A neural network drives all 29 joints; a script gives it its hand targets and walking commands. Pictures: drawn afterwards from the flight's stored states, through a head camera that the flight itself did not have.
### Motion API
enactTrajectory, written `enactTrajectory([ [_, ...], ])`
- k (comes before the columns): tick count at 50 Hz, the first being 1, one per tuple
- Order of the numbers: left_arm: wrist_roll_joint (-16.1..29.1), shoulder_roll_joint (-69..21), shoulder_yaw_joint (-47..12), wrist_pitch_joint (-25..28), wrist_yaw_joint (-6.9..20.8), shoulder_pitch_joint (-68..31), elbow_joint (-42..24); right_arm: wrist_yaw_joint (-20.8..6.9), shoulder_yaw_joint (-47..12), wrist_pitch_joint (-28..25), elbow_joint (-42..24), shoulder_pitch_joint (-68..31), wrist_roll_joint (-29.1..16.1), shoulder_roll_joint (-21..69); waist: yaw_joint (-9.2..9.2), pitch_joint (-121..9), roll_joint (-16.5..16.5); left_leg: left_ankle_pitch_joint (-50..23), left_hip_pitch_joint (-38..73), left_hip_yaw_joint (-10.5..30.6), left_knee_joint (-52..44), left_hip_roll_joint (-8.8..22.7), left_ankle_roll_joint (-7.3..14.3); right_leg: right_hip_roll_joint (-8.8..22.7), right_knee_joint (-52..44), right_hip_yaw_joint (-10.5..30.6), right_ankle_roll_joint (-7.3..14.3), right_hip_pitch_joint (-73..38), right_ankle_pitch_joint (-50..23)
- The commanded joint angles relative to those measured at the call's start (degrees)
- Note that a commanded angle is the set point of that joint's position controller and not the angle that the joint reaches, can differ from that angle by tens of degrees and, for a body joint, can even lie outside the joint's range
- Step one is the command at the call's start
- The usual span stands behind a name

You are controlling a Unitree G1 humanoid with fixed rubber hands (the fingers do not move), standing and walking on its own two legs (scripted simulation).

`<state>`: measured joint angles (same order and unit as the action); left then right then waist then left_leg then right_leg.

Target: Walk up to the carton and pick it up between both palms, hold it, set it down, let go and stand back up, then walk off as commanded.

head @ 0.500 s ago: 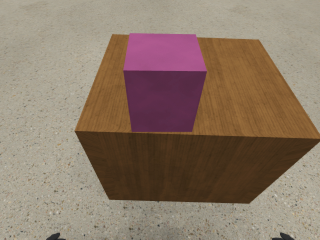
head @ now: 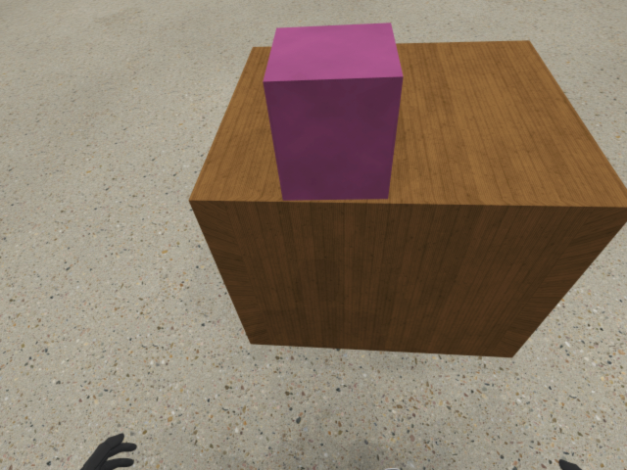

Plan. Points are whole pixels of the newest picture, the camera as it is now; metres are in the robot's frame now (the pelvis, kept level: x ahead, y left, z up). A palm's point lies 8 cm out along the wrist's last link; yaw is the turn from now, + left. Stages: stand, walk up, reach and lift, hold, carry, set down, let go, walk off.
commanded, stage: walk off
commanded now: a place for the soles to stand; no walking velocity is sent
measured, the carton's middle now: (334, 116) +0.72 +0.02 +0.06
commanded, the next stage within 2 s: stand in 1.78 s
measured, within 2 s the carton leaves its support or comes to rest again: neither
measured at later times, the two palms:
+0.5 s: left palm out of the picture -0.06 +0.29 -0.09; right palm out of the picture -0.06 -0.33 -0.10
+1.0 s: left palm out of the picture -0.20 +0.33 -0.09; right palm out of the picture -0.26 -0.30 -0.12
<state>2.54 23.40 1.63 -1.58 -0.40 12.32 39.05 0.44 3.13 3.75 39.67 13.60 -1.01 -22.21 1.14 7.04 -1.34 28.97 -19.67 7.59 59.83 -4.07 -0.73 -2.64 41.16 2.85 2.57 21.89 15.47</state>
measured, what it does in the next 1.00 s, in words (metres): walks backwards: left foot, then right foot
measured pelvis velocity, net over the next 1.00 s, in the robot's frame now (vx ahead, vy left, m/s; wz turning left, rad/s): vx -0.32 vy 0.02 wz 0.02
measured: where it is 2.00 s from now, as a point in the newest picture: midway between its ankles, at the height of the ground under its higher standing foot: outside the picture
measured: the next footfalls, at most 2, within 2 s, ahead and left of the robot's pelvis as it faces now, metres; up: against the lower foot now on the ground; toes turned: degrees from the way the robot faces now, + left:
left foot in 0.06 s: +0.00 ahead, +0.15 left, +0.00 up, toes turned -5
right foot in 0.46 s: -0.13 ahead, -0.11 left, +0.00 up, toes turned +6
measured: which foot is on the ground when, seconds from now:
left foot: up 0.00-0.04, down 0.06-0.46, up 0.48-0.96, down 0.98-1.00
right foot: down 0.00-0.08, up 0.10-0.44, down 0.46-0.98, up 1.00-1.00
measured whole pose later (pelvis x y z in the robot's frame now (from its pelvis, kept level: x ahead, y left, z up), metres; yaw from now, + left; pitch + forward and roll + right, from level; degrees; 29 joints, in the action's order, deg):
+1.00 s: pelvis -0.32 +0.02 -0.02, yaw +1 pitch -6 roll +0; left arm 2.4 23.3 2.3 -3.4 -0.7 11.0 39.6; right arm 0.6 3.7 3.3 46.1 16.4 -1.0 -22.8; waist -0.4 9.6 -1.0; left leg 28.5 -13.8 3.9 46.7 -2.3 1.0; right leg -2.2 46.2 5.5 -0.7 28.2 17.2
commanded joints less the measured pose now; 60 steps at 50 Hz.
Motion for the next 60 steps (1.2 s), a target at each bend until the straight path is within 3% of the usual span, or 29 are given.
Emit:
enactTrajectory([
  [1,-3.47,13.68,6.01,0.23,-0.33,-3.19,-4.41,0.65,4.68,-1.61,-0.52,5.65,1.46,-10.41,-1.72,-4.44,11.06,-2.57,3.72,-6.25,-20.79,2.60,1.59,13.21,-11.20,14.66,8.92,-5.03,-21.09],
  [2,-3.06,13.41,5.60,-0.15,-0.31,-2.66,-4.60,0.41,4.69,-2.19,-0.52,7.38,1.88,-10.20,-2.98,-6.01,12.12,-7.34,9.27,-5.54,-27.68,3.01,3.33,12.31,-9.21,14.30,6.38,0.06,-14.67],
  [3,-2.99,12.19,5.27,-0.35,-0.09,-2.09,-3.73,0.20,5.49,-2.54,-0.17,7.18,2.99,-12.22,-3.24,-4.70,6.88,-5.88,10.01,-0.54,-33.73,4.92,4.47,8.66,-5.60,12.23,3.81,4.65,-5.10],
  [4,-2.69,9.67,4.59,-0.53,-0.38,-0.12,-3.82,0.31,5.50,-3.05,-1.30,4.77,4.09,-16.02,-2.31,-3.59,-7.98,-9.49,6.28,17.75,-40.42,15.62,8.58,-0.26,6.11,4.72,0.10,10.46,10.81],
  [5,-2.56,11.42,5.14,-0.82,-1.18,-3.55,-3.49,0.11,6.40,-3.21,-2.29,1.44,2.75,-20.82,-3.39,0.11,-10.10,-21.77,-1.51,31.21,-41.84,26.20,15.15,-7.31,21.38,3.93,-2.42,11.08,23.37],
  [6,-2.70,12.70,5.74,-0.93,-1.54,-3.30,-3.05,0.55,5.92,-3.29,-4.09,-0.27,2.36,-18.98,-3.33,0.68,-5.91,-24.88,-5.37,29.35,-40.00,24.50,16.18,-7.20,28.73,10.08,-0.87,7.08,20.73],
  [8,-1.19,12.84,5.73,-1.11,-1.39,1.74,-2.12,1.24,4.40,-3.73,-3.58,-5.69,2.46,-15.78,0.81,-0.13,-3.12,-32.45,-2.01,15.37,-35.20,18.99,13.94,-7.98,34.92,9.46,-2.12,8.06,13.59],
  [11,-1.99,13.40,5.90,-1.24,-0.89,2.82,-2.19,1.05,4.58,-3.05,-4.27,-4.44,2.21,-14.32,-1.69,-1.48,-5.20,-30.01,4.58,15.35,-34.17,17.32,13.63,-8.95,38.20,10.06,-3.73,11.46,12.36],
  [16,-2.87,12.00,5.60,-1.30,-0.28,1.60,-2.04,1.16,5.24,-2.07,-4.89,-1.17,2.80,-14.86,-4.25,-3.68,-10.30,-29.04,7.98,14.89,-32.10,17.37,15.03,-4.96,21.62,6.18,-3.67,9.30,16.13],
  [19,-2.64,11.85,5.52,-0.81,-0.30,3.69,-1.76,1.15,5.74,-1.80,-5.56,-1.13,3.25,-15.62,-3.23,-7.05,-12.85,-35.83,9.35,17.05,-29.95,19.68,15.87,-1.96,9.60,4.68,-2.14,4.49,18.08],
  [21,-3.59,10.99,5.47,-0.45,0.02,8.73,0.07,0.83,5.85,-0.91,-6.04,-5.36,3.17,-16.89,-0.53,-7.81,-14.79,-23.47,-0.11,14.42,-30.56,16.73,11.73,-0.60,-5.81,0.91,-0.67,-8.38,15.34],
  [22,-4.20,10.78,5.83,-0.21,0.04,11.20,1.51,1.06,5.75,-0.58,-5.67,-4.12,3.13,-15.94,0.54,-8.22,-11.34,-16.97,-4.53,12.76,-24.24,12.49,8.60,-0.07,-14.64,4.55,0.11,-13.80,12.01],
  [23,-4.88,12.72,6.20,0.64,-0.05,11.45,1.60,1.26,4.83,-0.22,-5.48,-3.76,2.56,-11.70,1.24,-3.64,2.36,-3.56,-13.88,5.59,-9.53,2.71,5.31,7.49,-22.18,19.81,-0.06,-12.59,10.98],
  [24,-5.80,19.30,7.18,1.12,-0.12,5.46,-2.05,2.13,3.99,-0.71,-7.18,-6.55,1.96,-10.34,1.82,-1.28,13.27,8.72,-15.52,5.13,1.19,-5.50,1.79,22.80,-24.52,35.30,4.14,-2.79,-7.08],
  [25,-5.27,18.79,7.10,1.49,-0.71,2.14,-2.91,2.59,4.74,-0.55,-4.74,-5.55,2.59,-12.23,1.08,-0.93,3.48,7.31,-12.81,10.82,8.07,-5.05,1.45,22.48,-22.30,35.28,5.00,-1.74,-10.27],
  [27,-4.02,13.49,6.12,1.98,-1.62,-3.07,-3.16,2.21,4.74,-1.33,-2.22,-1.96,1.51,-13.17,-1.65,1.25,0.12,-0.37,-13.63,10.85,10.99,-4.46,0.93,15.73,-18.87,23.83,1.54,-3.78,-12.28],
  [29,-4.06,12.31,6.06,2.14,-1.74,-3.54,-3.45,2.04,4.60,-1.08,-1.66,2.43,2.10,-13.45,-1.92,-2.36,5.79,-1.79,-15.06,8.56,14.83,-5.57,-0.30,14.36,-14.76,21.24,2.50,-10.51,-23.06],
  [37,-4.21,12.15,7.14,2.47,-1.85,-1.15,-3.15,1.05,4.53,-0.75,-0.79,2.75,1.92,-13.26,0.57,-1.14,5.39,-4.44,-12.47,7.06,13.03,-5.07,-1.57,15.40,-21.30,24.52,3.41,-9.13,5.41],
  [42,-4.57,12.68,7.30,1.29,-1.36,-1.87,-3.01,1.10,4.50,-1.30,1.95,3.91,1.12,-12.88,1.44,-2.66,10.47,0.36,-7.41,1.79,3.33,-1.75,-0.21,14.47,-20.50,21.64,9.14,-7.64,9.30],
  [45,-4.52,13.83,6.72,0.57,-0.87,-2.93,-2.28,0.52,4.26,-1.81,3.55,7.01,0.94,-11.55,-0.06,-1.77,13.53,5.22,-1.75,-4.06,-12.01,2.01,1.43,14.76,-21.57,21.02,8.40,-3.56,12.14],
  [47,-3.72,14.04,6.17,-0.26,-0.21,-3.74,-1.67,0.20,4.95,-2.30,5.65,11.19,1.41,-11.13,-2.78,-3.86,14.64,-2.41,11.28,-8.31,-23.72,2.18,3.07,12.24,-19.54,16.67,4.17,5.76,14.66],
  [48,-3.31,12.25,5.73,-0.81,-0.57,-1.79,-0.71,-0.04,5.58,-2.45,6.38,12.07,2.25,-11.57,-3.19,-2.49,10.75,-3.16,14.74,-3.83,-28.23,3.17,4.18,9.74,-13.97,15.12,1.48,11.74,17.47],
  [49,-3.02,9.10,5.44,-1.18,-0.91,-0.88,0.41,-0.10,5.43,-2.78,5.32,11.31,3.13,-13.72,-4.14,-0.60,-3.18,8.01,7.69,11.60,-38.59,10.16,7.41,1.53,3.99,9.70,-1.27,14.98,21.70],
  [50,-3.33,10.83,5.96,-0.60,-1.65,-5.63,-0.74,-0.04,5.89,-3.02,2.05,4.89,2.90,-20.07,-5.61,5.25,-12.15,4.96,-5.79,34.04,-46.01,24.57,12.60,-7.51,20.62,5.31,-4.59,16.58,21.04],
  [51,-3.34,13.76,6.40,-0.52,-2.13,-5.40,-0.33,0.68,6.51,-3.52,0.00,0.65,3.35,-20.34,-3.71,6.19,-5.68,-1.01,-8.69,33.77,-43.74,24.38,12.19,-6.34,26.09,10.60,-3.41,13.16,17.52],
  [52,-2.46,13.43,6.21,-0.36,-1.84,-0.72,0.30,1.34,5.35,-4.33,-0.11,-5.14,3.60,-17.71,-0.36,3.94,-3.26,-5.51,-6.65,25.89,-41.33,21.41,10.95,-6.51,29.38,10.85,-3.26,11.90,12.82],
  [53,-2.21,12.73,6.28,-0.50,-1.52,0.49,0.09,1.22,4.63,-4.25,-0.17,-4.83,3.25,-16.11,-0.16,2.53,-2.07,-6.94,-4.98,21.54,-39.49,18.47,8.74,-6.14,30.18,10.37,-4.07,10.41,11.19],
  [57,-3.31,13.46,6.36,-0.05,0.14,2.81,1.21,1.00,4.03,-4.83,-0.02,-4.37,3.62,-12.77,-3.29,-0.77,-5.63,12.98,0.69,18.72,-42.15,15.14,9.18,-4.74,26.54,7.70,-5.19,8.00,10.10],
  [60,-3.45,12.33,6.02,1.09,0.51,2.52,1.59,0.37,3.69,-4.78,0.54,-2.23,4.05,-13.02,-4.32,0.02,-8.40,14.24,2.77,17.69,-40.76,15.99,12.63,-2.02,13.96,5.04,-4.58,7.30,15.74],
])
